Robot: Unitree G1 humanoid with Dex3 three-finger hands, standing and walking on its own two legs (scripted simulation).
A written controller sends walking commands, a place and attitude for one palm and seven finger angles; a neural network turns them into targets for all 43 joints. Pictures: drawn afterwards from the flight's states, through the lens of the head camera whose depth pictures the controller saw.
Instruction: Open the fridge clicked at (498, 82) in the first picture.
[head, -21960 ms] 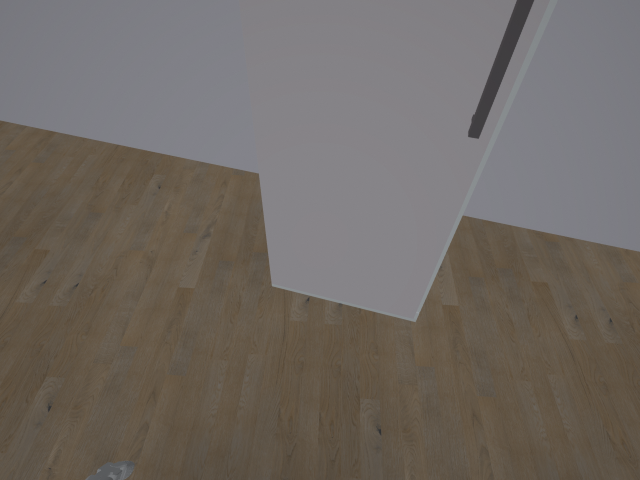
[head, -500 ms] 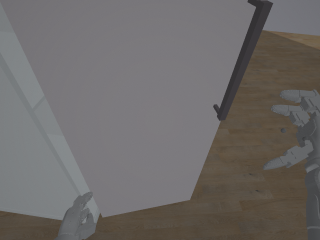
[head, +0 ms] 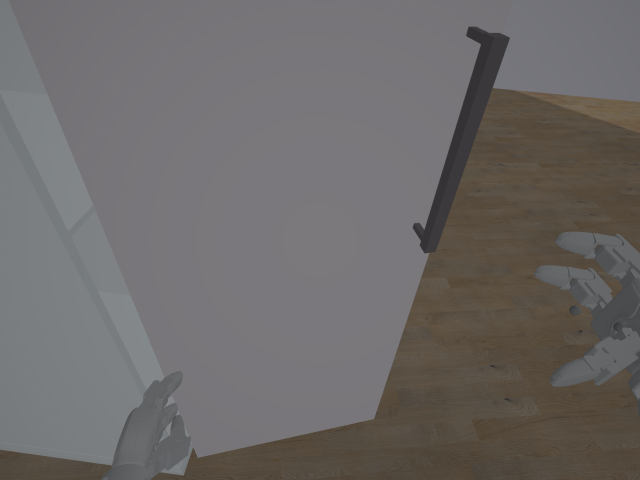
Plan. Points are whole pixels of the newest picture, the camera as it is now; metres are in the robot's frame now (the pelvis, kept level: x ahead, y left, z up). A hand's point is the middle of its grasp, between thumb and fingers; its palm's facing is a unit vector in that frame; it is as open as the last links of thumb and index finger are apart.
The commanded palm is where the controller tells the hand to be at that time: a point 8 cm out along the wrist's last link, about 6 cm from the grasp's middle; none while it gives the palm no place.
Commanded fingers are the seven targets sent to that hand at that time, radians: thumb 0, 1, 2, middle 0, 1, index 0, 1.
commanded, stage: draw the hand back to the body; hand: right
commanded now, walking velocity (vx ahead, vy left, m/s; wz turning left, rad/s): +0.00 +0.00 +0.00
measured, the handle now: (448, 155) +0.47 -0.17 +0.23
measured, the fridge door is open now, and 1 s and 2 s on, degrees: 71 71 71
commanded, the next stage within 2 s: step back with the hand held close in 1.06 s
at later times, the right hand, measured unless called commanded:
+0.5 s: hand (600, 324) +0.23 -0.28 +0.16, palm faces +0.43 +0.84 -0.32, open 10.6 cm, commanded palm +0.18 -0.32 +0.18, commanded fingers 0.00 -0.61 -0.76 0.21 0.47 0.21 0.47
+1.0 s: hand (608, 341) +0.22 -0.28 +0.16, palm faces +0.47 +0.81 -0.35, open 7.5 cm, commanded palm +0.17 -0.31 +0.18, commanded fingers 0.00 -0.90 -0.90 0.20 0.30 0.20 0.30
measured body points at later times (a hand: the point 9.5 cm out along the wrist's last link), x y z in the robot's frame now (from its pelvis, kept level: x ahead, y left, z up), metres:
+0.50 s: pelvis +0.01 -0.02 +0.01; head -0.01 -0.01 +0.46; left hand +0.19 +0.20 -0.08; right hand +0.21 -0.33 +0.18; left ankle -0.01 +0.11 -0.73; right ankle +0.02 -0.13 -0.73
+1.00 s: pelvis +0.02 -0.01 +0.01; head +0.00 +0.00 +0.46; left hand +0.22 +0.20 -0.07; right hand +0.18 -0.32 +0.18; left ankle -0.01 +0.11 -0.73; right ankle +0.02 -0.13 -0.73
